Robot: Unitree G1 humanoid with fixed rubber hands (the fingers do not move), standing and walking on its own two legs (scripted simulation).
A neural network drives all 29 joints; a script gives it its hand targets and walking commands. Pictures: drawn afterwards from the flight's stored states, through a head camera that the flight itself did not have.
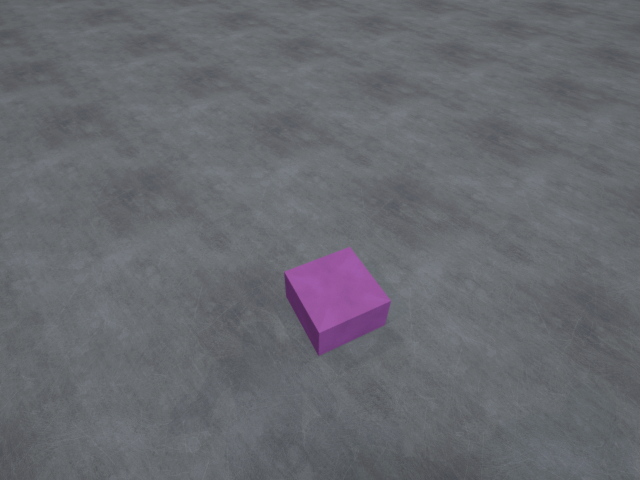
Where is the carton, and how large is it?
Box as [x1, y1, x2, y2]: [284, 247, 390, 355]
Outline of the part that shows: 350,247 284,271 286,296 318,355 383,325 385,322 390,300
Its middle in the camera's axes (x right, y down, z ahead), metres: +0.05 +0.21 +1.38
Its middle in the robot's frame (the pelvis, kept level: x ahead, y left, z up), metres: +0.86 -0.06 -0.67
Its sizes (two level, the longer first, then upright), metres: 0.272 0.268 0.151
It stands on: the floor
